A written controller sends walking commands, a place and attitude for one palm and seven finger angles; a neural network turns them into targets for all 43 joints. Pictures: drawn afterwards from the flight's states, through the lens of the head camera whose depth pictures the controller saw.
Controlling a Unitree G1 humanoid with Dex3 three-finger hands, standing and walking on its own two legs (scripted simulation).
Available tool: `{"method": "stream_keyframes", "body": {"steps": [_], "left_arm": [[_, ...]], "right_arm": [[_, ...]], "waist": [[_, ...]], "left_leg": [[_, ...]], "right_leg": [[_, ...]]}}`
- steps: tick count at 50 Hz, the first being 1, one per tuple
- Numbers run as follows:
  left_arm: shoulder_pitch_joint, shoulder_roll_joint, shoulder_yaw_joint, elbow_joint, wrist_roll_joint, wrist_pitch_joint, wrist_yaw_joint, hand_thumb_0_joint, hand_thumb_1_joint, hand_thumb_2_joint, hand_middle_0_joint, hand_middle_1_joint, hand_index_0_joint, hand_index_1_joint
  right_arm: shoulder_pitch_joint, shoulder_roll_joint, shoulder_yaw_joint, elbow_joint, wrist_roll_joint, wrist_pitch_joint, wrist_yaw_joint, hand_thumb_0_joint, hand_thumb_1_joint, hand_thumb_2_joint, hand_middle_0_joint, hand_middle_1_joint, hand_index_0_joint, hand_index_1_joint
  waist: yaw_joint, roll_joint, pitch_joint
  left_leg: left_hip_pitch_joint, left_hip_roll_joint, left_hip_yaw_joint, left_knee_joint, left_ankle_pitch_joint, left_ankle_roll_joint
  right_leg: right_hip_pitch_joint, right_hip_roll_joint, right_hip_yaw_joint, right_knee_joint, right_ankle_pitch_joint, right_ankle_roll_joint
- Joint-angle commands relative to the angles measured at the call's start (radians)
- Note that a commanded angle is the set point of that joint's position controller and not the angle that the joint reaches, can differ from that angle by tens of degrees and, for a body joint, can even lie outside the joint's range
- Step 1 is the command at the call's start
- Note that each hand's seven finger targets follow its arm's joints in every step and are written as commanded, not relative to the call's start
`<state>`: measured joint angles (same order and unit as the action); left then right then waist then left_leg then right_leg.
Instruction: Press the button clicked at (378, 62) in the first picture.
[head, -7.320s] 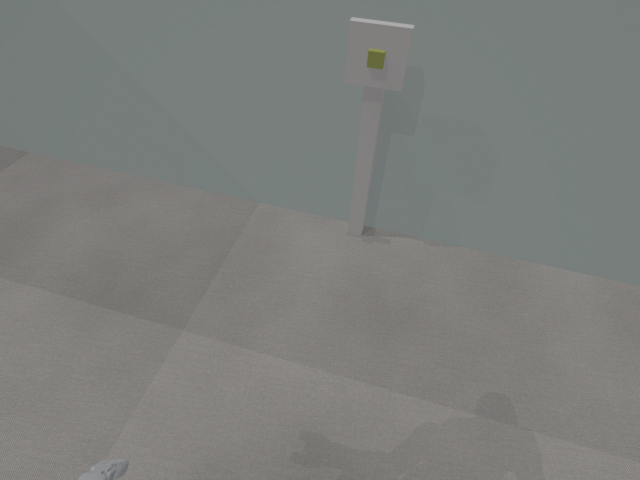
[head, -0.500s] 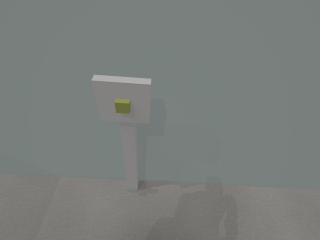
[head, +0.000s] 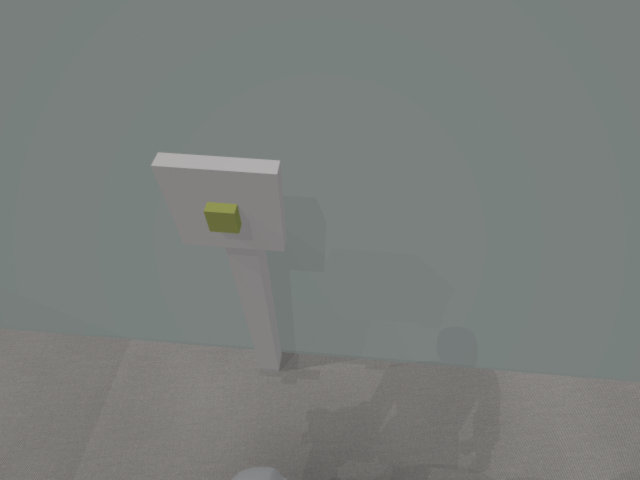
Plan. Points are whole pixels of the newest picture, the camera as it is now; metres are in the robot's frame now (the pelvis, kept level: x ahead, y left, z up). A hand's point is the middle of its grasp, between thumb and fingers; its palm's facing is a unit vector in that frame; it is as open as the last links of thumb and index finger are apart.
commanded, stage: come to a stop and stand still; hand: left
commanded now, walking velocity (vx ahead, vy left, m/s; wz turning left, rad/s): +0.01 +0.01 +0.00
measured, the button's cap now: (223, 216) +0.47 +0.19 +0.02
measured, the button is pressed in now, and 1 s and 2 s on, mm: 0 0 0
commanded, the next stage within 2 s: look again from close up in 1.18 s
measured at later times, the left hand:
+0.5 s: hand out of the picture -0.04 +0.23 -0.17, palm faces +0.01 -0.98 -0.20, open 7.4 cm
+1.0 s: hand out of the picture -0.14 +0.18 -0.17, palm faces +0.04 -0.99 -0.15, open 7.4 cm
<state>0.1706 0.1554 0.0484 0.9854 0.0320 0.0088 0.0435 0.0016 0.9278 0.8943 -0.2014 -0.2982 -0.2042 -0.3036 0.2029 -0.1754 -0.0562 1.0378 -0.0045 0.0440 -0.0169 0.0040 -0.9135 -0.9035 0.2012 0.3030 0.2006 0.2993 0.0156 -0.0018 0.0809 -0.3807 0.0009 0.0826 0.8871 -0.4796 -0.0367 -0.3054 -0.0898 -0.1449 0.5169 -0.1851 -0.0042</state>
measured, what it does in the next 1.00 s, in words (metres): steps on the spot: left foot, then right foot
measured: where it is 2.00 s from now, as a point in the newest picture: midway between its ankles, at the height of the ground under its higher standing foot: outside the picture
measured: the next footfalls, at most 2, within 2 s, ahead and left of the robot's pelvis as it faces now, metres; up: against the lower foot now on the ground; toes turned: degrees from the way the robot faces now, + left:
left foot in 0.10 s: +0.05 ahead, +0.11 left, +0.00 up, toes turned +3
right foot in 0.50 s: -0.06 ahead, -0.07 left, +0.00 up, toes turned -4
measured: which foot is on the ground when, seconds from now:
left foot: up 0.00-0.08, down 0.10-1.00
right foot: down 0.00-0.10, up 0.12-0.48, down 0.50-1.00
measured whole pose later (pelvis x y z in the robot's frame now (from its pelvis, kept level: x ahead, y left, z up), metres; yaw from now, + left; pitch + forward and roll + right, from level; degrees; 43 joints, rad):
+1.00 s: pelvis -0.08 +0.04 +0.01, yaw -2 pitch -1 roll +0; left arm 0.44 0.08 0.00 1.14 0.02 0.01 0.05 0.00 0.91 0.89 -0.20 -0.30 -0.20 -0.30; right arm 0.35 -0.11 -0.02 1.16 -0.01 0.03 -0.02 0.00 -0.91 -0.90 0.20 0.30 0.20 0.30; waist 0.00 0.01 -0.02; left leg -0.26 -0.05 0.12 0.34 -0.09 0.07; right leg -0.16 -0.01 -0.04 0.44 -0.27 -0.01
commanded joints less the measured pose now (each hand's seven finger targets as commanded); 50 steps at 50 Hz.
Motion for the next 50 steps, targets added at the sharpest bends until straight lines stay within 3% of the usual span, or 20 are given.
{"method": "stream_keyframes", "body": {"steps": [1, 3, 4, 5, 6, 7, 9, 11, 15, 19, 22, 24, 26, 27, 29, 31, 35, 38, 42, 50], "left_arm": [[0.049, 0.198, 0.049, -0.044, 0.004, 0.005, 0.011, 0.000, 0.900, 0.900, -0.200, -0.300, -0.200, -0.300], [0.034, 0.170, 0.042, -0.052, -0.007, 0.018, 0.004, 0.000, 0.900, 0.900, -0.200, -0.300, -0.200, -0.300], [0.051, 0.118, 0.032, -0.063, -0.012, 0.027, 0.000, 0.000, 0.900, 0.900, -0.200, -0.300, -0.200, -0.300], [0.048, 0.062, 0.023, -0.080, -0.018, 0.037, -0.002, 0.000, 0.900, 0.900, -0.200, -0.300, -0.200, -0.300], [0.039, 0.080, 0.025, -0.081, -0.015, 0.041, -0.001, 0.000, 0.900, 0.900, -0.200, -0.300, -0.200, -0.300], [0.052, 0.084, 0.029, -0.063, -0.011, 0.046, -0.005, 0.000, 0.900, 0.900, -0.200, -0.300, -0.200, -0.300], [0.105, 0.081, 0.030, -0.025, -0.001, 0.044, -0.011, 0.000, 0.900, 0.900, -0.200, -0.300, -0.200, -0.300], [0.142, 0.071, 0.024, 0.003, -0.002, 0.038, -0.012, 0.000, 0.900, 0.900, -0.200, -0.300, -0.200, -0.300], [0.132, 0.064, 0.006, 0.012, -0.003, 0.029, -0.012, 0.000, 0.900, 0.900, -0.200, -0.300, -0.200, -0.300], [0.142, 0.058, -0.011, 0.038, -0.006, 0.025, -0.006, 0.000, 0.900, 0.900, -0.200, -0.300, -0.200, -0.300], [0.222, 0.050, -0.015, 0.080, -0.010, 0.017, 0.001, 0.000, 0.900, 0.900, -0.200, -0.300, -0.200, -0.300], [0.247, 0.066, -0.019, 0.106, -0.009, 0.007, 0.007, 0.000, 0.900, 0.900, -0.200, -0.300, -0.200, -0.300], [0.269, 0.069, -0.025, 0.118, -0.013, 0.002, 0.009, 0.000, 0.900, 0.900, -0.200, -0.300, -0.200, -0.300], [0.268, 0.061, -0.027, 0.127, -0.013, -0.004, 0.006, 0.000, 0.900, 0.900, -0.200, -0.300, -0.200, -0.300], [0.240, 0.048, -0.033, 0.121, -0.013, -0.010, 0.008, 0.000, 0.900, 0.900, -0.200, -0.300, -0.200, -0.300], [0.241, 0.041, -0.037, 0.120, -0.015, -0.010, 0.010, 0.000, 0.900, 0.900, -0.200, -0.300, -0.200, -0.300], [0.283, 0.031, -0.037, 0.130, -0.013, -0.003, 0.011, 0.000, 0.900, 0.900, -0.200, -0.300, -0.200, -0.300], [0.322, 0.022, -0.036, 0.139, -0.012, -0.002, 0.010, 0.000, 0.900, 0.900, -0.200, -0.300, -0.200, -0.300], [0.353, 0.014, -0.033, 0.144, -0.010, 0.000, 0.009, 0.000, 0.900, 0.900, -0.200, -0.300, -0.200, -0.300], [0.371, -0.002, -0.035, 0.144, -0.013, -0.013, 0.009, 0.000, 0.900, 0.900, -0.200, -0.300, -0.200, -0.300]], "right_arm": [[0.124, -0.025, -0.012, -0.040, -0.004, -0.009, 0.004, 0.000, -0.900, -0.900, 0.200, 0.300, 0.200, 0.300], [0.185, -0.037, -0.013, -0.023, -0.005, -0.021, 0.004, 0.000, -0.900, -0.900, 0.200, 0.300, 0.200, 0.300], [0.184, -0.095, -0.022, -0.031, -0.010, -0.030, 0.003, 0.000, -0.900, -0.900, 0.200, 0.300, 0.200, 0.300], [0.144, -0.176, -0.037, -0.069, -0.020, -0.031, 0.000, 0.000, -0.900, -0.900, 0.200, 0.300, 0.200, 0.300], [0.067, -0.185, -0.033, -0.096, -0.023, -0.026, -0.003, 0.000, -0.900, -0.900, 0.200, 0.300, 0.200, 0.300], [0.006, -0.140, -0.022, -0.106, -0.024, -0.031, -0.009, 0.000, -0.900, -0.900, 0.200, 0.300, 0.200, 0.300], [-0.044, -0.119, -0.009, -0.114, -0.023, -0.036, -0.014, 0.000, -0.900, -0.900, 0.200, 0.300, 0.200, 0.300], [-0.028, -0.104, -0.001, -0.105, -0.017, -0.044, -0.015, 0.000, -0.900, -0.900, 0.200, 0.300, 0.200, 0.300], [0.065, -0.095, -0.002, -0.063, -0.012, -0.052, -0.024, 0.000, -0.900, -0.900, 0.200, 0.300, 0.200, 0.300], [0.103, -0.103, -0.004, -0.024, -0.011, -0.052, -0.023, 0.000, -0.900, -0.900, 0.200, 0.300, 0.200, 0.300], [0.096, -0.101, 0.002, -0.003, -0.005, -0.053, -0.019, 0.000, -0.900, -0.900, 0.200, 0.300, 0.200, 0.300], [0.093, -0.076, 0.006, 0.011, 0.000, -0.051, -0.014, 0.000, -0.900, -0.900, 0.200, 0.300, 0.200, 0.300], [0.098, -0.063, 0.013, 0.019, -0.001, -0.052, -0.010, 0.000, -0.900, -0.900, 0.200, 0.300, 0.200, 0.300], [0.102, -0.066, 0.013, 0.030, -0.004, -0.049, -0.010, 0.000, -0.900, -0.900, 0.200, 0.300, 0.200, 0.300], [0.118, -0.069, 0.014, 0.047, -0.003, -0.048, -0.009, 0.000, -0.900, -0.900, 0.200, 0.300, 0.200, 0.300], [0.138, -0.065, 0.019, 0.065, -0.003, -0.047, -0.009, 0.000, -0.900, -0.900, 0.200, 0.300, 0.200, 0.300], [0.145, -0.060, 0.021, 0.084, -0.004, -0.037, -0.008, 0.000, -0.900, -0.900, 0.200, 0.300, 0.200, 0.300], [0.154, -0.050, 0.019, 0.089, -0.006, -0.034, -0.010, 0.000, -0.900, -0.900, 0.200, 0.300, 0.200, 0.300], [0.177, -0.040, 0.017, 0.098, -0.008, -0.029, -0.010, 0.000, -0.900, -0.900, 0.200, 0.300, 0.200, 0.300], [0.197, -0.010, 0.021, 0.100, -0.008, -0.030, -0.012, 0.000, -0.900, -0.900, 0.200, 0.300, 0.200, 0.300]], "waist": [[-0.022, -0.147, -0.128], [-0.052, -0.108, -0.129], [-0.051, 0.106, -0.116], [-0.050, 0.344, -0.056], [-0.037, 0.275, -0.028], [-0.011, 0.199, -0.019], [0.018, 0.137, -0.024], [0.015, 0.074, -0.045], [-0.026, 0.082, -0.100], [-0.037, 0.098, -0.095], [-0.008, 0.058, -0.108], [-0.011, 0.013, -0.076], [-0.015, 0.036, -0.059], [-0.020, -0.034, -0.062], [-0.030, -0.094, -0.028], [-0.034, -0.076, -0.014], [-0.021, 0.000, 0.058], [-0.015, 0.026, 0.062], [-0.012, 0.025, 0.063], [-0.026, -0.021, 0.033]], "left_leg": [[0.095, 0.030, -0.034, -0.173, 0.090, 0.008], [0.263, 0.029, -0.014, -0.416, 0.265, 0.016], [0.285, 0.142, -0.165, -0.534, 0.257, 0.044], [0.133, 0.332, -0.394, -0.684, 0.312, 0.127], [-0.004, 0.362, -0.394, -0.697, 0.284, 0.208], [-0.049, 0.306, -0.321, -0.713, 0.237, 0.210], [-0.013, 0.249, -0.258, -0.673, 0.242, 0.181], [0.066, 0.219, -0.219, -0.676, 0.254, 0.177], [0.273, 0.233, -0.248, -0.669, 0.367, 0.194], [0.301, 0.246, -0.275, -0.677, 0.408, 0.198], [0.252, 0.204, -0.245, -0.668, 0.342, 0.139], [0.174, 0.139, -0.193, -0.663, 0.303, 0.063], [0.214, 0.108, -0.173, -0.677, 0.272, 0.024], [0.240, 0.108, -0.160, -0.660, 0.279, 0.039], [0.259, 0.112, -0.144, -0.630, 0.298, 0.066], [0.262, 0.113, -0.144, -0.642, 0.268, 0.068], [0.166, 0.124, -0.183, -0.709, 0.080, 0.069], [0.141, 0.116, -0.181, -0.719, 0.048, 0.066], [0.120, 0.111, -0.183, -0.724, 0.008, 0.061], [0.181, 0.091, -0.155, -0.639, 0.112, 0.061]], "right_leg": [[0.051, -0.255, 0.215, -0.131, 0.318, -0.165], [-0.059, -0.172, 0.170, -0.055, 0.079, -0.090], [-0.144, -0.070, 0.109, 0.079, -0.114, -0.034], [-0.193, 0.049, 0.050, 0.262, -0.364, 0.028], [-0.121, 0.039, 0.145, 0.393, -0.354, 0.015], [-0.087, 0.035, 0.174, 0.465, -0.284, 0.010], [-0.123, 0.049, 0.179, 0.556, -0.214, 0.013], [-0.131, 0.043, 0.173, 0.538, -0.174, 0.028], [-0.125, 0.029, 0.146, 0.325, -0.233, 0.042], [-0.022, 0.034, 0.133, 0.092, -0.267, 0.028], [0.107, 0.033, 0.130, -0.113, -0.124, 0.010], [0.176, 0.000, 0.172, -0.187, -0.015, -0.023], [0.115, -0.029, 0.194, -0.182, -0.051, -0.046], [0.092, -0.018, 0.195, -0.187, -0.054, -0.043], [0.056, -0.022, 0.195, -0.204, -0.053, -0.032], [0.035, -0.018, 0.199, -0.202, -0.087, -0.028], [0.023, 0.005, 0.185, -0.191, -0.162, -0.026], [0.025, 0.012, 0.183, -0.189, -0.186, -0.030], [0.008, 0.024, 0.175, -0.183, -0.237, -0.034], [-0.070, 0.004, 0.226, -0.223, -0.290, -0.045]]}}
